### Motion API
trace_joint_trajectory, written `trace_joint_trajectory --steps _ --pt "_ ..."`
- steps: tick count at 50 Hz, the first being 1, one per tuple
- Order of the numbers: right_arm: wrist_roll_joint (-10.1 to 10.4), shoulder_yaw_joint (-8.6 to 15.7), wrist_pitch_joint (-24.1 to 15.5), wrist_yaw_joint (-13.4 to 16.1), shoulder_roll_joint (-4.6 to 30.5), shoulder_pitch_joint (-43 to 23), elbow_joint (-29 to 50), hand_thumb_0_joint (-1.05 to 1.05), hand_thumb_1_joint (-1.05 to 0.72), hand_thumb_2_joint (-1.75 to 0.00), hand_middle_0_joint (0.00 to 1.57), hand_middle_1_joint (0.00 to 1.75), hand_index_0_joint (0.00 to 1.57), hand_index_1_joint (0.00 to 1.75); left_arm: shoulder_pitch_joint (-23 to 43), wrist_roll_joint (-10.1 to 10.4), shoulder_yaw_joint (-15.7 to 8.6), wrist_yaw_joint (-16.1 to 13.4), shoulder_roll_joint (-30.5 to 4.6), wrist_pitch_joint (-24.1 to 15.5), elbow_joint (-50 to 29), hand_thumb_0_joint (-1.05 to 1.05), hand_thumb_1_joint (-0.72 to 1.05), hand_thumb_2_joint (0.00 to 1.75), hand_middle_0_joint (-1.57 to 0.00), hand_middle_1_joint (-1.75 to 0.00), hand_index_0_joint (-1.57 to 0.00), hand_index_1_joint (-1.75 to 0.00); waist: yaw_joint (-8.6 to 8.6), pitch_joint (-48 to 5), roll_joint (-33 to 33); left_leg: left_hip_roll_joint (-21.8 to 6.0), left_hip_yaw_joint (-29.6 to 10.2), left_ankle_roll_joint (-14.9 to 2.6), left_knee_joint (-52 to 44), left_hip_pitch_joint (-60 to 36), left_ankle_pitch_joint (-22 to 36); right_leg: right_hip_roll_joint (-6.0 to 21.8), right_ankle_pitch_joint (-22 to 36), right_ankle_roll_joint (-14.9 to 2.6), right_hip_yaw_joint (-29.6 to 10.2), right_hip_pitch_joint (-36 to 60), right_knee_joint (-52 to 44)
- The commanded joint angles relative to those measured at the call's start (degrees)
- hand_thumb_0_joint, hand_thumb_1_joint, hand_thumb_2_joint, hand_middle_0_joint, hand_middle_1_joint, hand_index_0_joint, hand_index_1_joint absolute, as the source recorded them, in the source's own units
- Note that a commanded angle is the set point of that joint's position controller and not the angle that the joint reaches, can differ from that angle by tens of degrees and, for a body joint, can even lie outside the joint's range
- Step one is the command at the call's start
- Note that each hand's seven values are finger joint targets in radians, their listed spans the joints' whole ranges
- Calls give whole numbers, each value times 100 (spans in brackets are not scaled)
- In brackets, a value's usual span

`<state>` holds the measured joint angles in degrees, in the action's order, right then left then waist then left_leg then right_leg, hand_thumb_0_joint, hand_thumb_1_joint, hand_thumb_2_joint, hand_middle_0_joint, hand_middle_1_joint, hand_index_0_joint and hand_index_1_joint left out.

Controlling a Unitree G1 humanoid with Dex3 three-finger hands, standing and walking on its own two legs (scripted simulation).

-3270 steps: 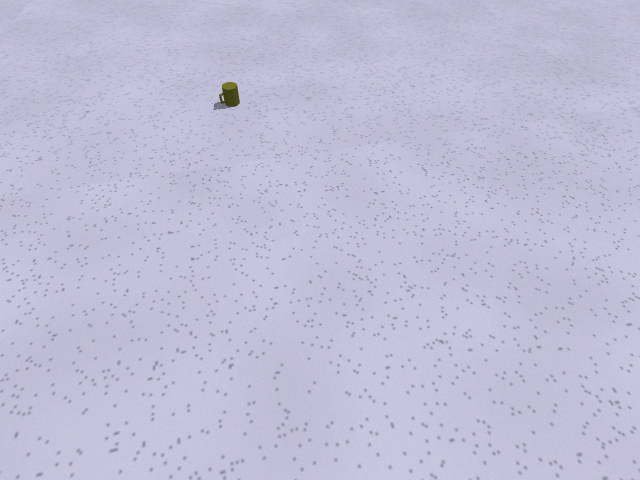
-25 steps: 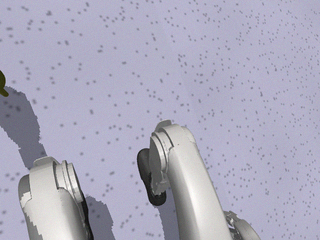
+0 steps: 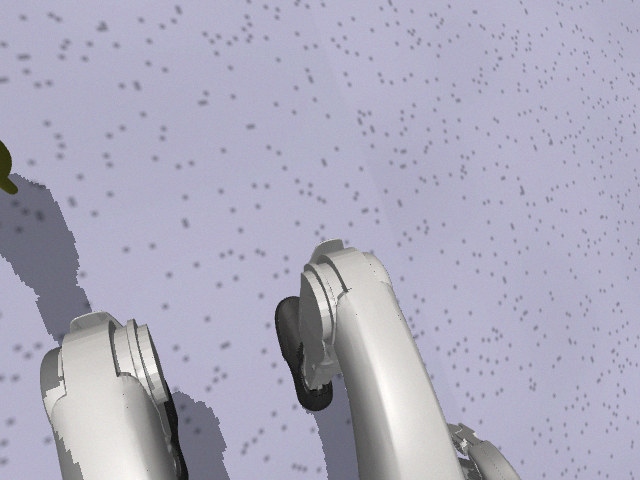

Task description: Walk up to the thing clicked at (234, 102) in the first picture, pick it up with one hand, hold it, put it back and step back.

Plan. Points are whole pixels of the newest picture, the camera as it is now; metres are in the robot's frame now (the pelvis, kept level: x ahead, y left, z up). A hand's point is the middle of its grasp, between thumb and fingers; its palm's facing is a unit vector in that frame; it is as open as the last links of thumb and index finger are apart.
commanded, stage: crouch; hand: left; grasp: from above
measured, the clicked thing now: out of the picture +0.53 +0.27 -0.23
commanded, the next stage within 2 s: none
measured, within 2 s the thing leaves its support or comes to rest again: neither
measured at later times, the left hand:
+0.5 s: hand out of the picture +0.53 +0.28 -0.17, palm faces -0.48 -0.09 -0.87, open 10.9 cm
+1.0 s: hand out of the picture +0.53 +0.28 -0.17, palm faces -0.48 -0.09 -0.87, open 10.8 cm
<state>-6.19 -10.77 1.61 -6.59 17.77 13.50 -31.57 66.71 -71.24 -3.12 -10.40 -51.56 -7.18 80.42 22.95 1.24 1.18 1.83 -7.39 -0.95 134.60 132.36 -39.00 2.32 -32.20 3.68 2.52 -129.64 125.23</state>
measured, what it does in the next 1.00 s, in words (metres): stands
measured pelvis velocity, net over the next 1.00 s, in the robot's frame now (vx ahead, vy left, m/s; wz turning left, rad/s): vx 0.00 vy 0.00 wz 0.00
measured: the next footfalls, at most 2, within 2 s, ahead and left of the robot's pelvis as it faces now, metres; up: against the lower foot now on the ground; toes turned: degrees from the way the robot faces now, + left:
none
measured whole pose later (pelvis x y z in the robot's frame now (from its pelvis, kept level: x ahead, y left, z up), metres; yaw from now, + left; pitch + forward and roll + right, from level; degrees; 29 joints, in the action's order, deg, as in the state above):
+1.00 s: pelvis +0.00 +0.00 +0.00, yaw +0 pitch +36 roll -11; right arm -6.1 -10.6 1.5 -6.6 17.9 13.3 -31.5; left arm 66.1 -71.5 -3.1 -10.6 -51.4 -7.7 80.6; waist 22.6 1.0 1.2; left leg 1.8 -7.4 -1.0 134.6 132.3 -38.9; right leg 2.2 -32.1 3.7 2.5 -129.5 125.2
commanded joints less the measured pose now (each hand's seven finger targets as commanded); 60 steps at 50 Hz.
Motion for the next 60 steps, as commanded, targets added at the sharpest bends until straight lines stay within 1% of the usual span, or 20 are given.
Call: trace_joint_trajectory --steps 1,3,8,13,17,20,21,24,27,32,34,36,39,41,43,45,48,52,53,60 --pt "28 549 29 85 1638 1361 -69 0 -89 -90 20 30 20 30 3084 61 -230 -418 -1742 16 -1612 0 71 111 -112 -68 -107 -74 116 -4742 -3353 -120 361 88 -1644 -3736 1693 -203 1348 -576 651 2312 -765" --pt "12 531 35 79 1613 1337 -59 0 -90 -90 20 30 20 30 2903 71 -161 -418 -1601 42 -1335 0 72 113 -113 -70 -108 -76 127 -4659 -3276 -123 379 75 -1625 -3681 1635 -218 1315 -566 644 2326 -783" --pt "32 553 42 69 1634 1342 13 0 -90 -90 20 30 20 30 3040 72 -268 -357 -1848 37 -1727 0 72 113 -114 -69 -108 -75 15 -4938 -3273 -123 392 60 -1627 -3803 1707 -225 1348 -575 611 2445 -807" --pt "24 525 34 67 1604 1401 -76 0 -90 -90 20 30 20 30 2986 98 -205 -372 -1668 48 -1521 0 73 113 -114 -69 -108 -75 141 -4598 -3252 -124 364 69 -1612 -3655 1707 -210 1363 -563 642 2342 -801" --pt "39 536 30 67 1652 1372 -17 0 -89 -90 20 30 20 30 3028 65 -246 -380 -1789 40 -1557 0 73 110 -114 -67 -109 -73 101 -4740 -3305 -131 337 80 -1616 -3764 1776 -211 1395 -571 636 2300 -740" --pt "39 539 30 73 1638 1332 -33 0 -89 -90 20 30 20 30 3082 66 -250 -423 -1778 23 -1574 0 67 108 -110 -63 -105 -69 87 -4651 -3415 -118 343 87 -1680 -3661 1595 -202 1295 -580 649 2211 -731" --pt "26 511 31 77 1589 1307 -62 0 -90 -90 20 30 20 30 2941 44 -136 -405 -1617 26 -1380 0 66 105 -110 -66 -105 -71 119 -4555 -3267 -129 370 66 -1616 -3598 1504 -236 1219 -582 654 2217 -751" --pt "35 542 -1 78 1635 1346 -39 0 -90 -90 20 30 20 30 2844 74 -201 -399 -1652 28 -1342 0 67 105 -110 -65 -106 -70 111 -4455 -3200 -119 348 71 -1629 -3597 1518 -189 1236 -560 645 2184 -772" --pt "45 586 7 82 1636 1338 47 0 -90 -90 20 30 20 30 2952 59 -245 -373 -1770 26 -1690 0 67 107 -111 -66 -106 -71 46 -4922 -3418 -142 326 91 -1643 -3948 1704 -204 1305 -584 631 2228 -716" --pt "47 585 25 77 1633 1365 34 0 -90 -90 20 30 20 30 2887 139 -341 -336 -1839 49 -1821 0 69 106 -112 -65 -107 -70 67 -4803 -3368 -134 344 82 -1624 -3842 1774 -179 1369 -559 604 2309 -793" --pt "39 588 46 87 1586 1307 -13 0 -90 -90 20 30 20 30 2943 119 -217 -317 -1697 26 -1826 0 68 104 -112 -62 -106 -68 46 -4943 -3329 -131 386 61 -1605 -3762 1640 -224 1285 -580 595 2386 -771" --pt "39 568 40 81 1595 1362 -44 0 -90 -90 20 30 20 30 2780 130 -239 -328 -1691 29 -1684 0 68 104 -111 -62 -106 -67 72 -4629 -3209 -124 391 58 -1619 -3623 1606 -210 1282 -562 606 2378 -834" --pt "49 577 42 92 1629 1339 -63 0 -90 -90 20 30 20 30 2951 132 -262 -350 -1719 -2 -1680 0 68 105 -112 -60 -106 -66 73 -4651 -3372 -125 348 87 -1677 -3718 1648 -190 1304 -573 622 2208 -782" --pt "28 543 36 76 1587 1350 -71 0 -90 -90 20 30 20 30 2881 104 -127 -344 -1536 -6 -1606 0 67 104 -112 -61 -106 -67 90 -4623 -3283 -133 356 77 -1629 -3757 1642 -223 1262 -583 642 2257 -792" --pt "45 585 22 89 1627 1329 -40 0 -90 -90 20 30 20 30 3002 115 -237 -390 -1739 -43 -1756 0 68 104 -111 -63 -106 -68 83 -4842 -3183 -111 390 49 -1579 -3615 1675 -210 1398 -559 620 2475 -804" --pt "50 571 20 87 1617 1331 -45 0 -90 -90 20 30 20 30 2849 143 -221 -404 -1662 -29 -1530 0 69 103 -112 -62 -107 -67 65 -4600 -3180 -112 385 61 -1618 -3563 1630 -198 1332 -566 611 2318 -773" --pt "27 562 10 87 1597 1337 -45 0 -90 -90 20 30 20 30 2890 43 -264 -447 -1778 -19 -1512 0 68 105 -112 -62 -107 -68 35 -4708 -3236 -110 426 57 -1599 -3642 1591 -228 1281 -571 610 2390 -822" --pt "42 608 4 81 1622 1305 -12 0 -89 -90 20 30 20 30 2910 97 -347 -481 -1847 -15 -1721 0 70 106 -113 -64 -107 -69 -24 -4822 -3348 -105 425 75 -1653 -3705 1586 -196 1304 -574 603 2355 -786" --pt "44 622 1 78 1601 1308 -34 0 -90 -90 20 30 20 30 2824 109 -262 -445 -1678 5 -1683 0 70 107 -112 -63 -107 -69 -5 -4826 -3420 -119 400 93 -1674 -3830 1636 -205 1300 -586 612 2286 -755" --pt "34 598 22 88 1585 1372 -87 0 -90 -90 20 30 20 30 2946 86 -232 -384 -1704 54 -1623 0 67 106 -111 -63 -105 -69 55 -4791 -3190 -117 410 48 -1608 -3775 1643 -225 1305 -569 588 2387 -858"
